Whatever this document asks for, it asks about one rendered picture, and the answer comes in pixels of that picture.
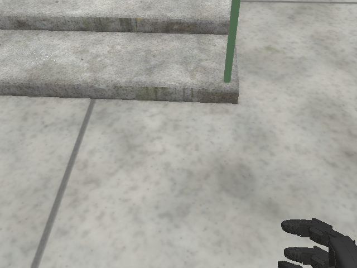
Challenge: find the right robot hand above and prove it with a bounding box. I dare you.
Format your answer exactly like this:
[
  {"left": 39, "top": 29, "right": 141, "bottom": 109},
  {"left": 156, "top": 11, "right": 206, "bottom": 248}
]
[{"left": 278, "top": 218, "right": 357, "bottom": 268}]

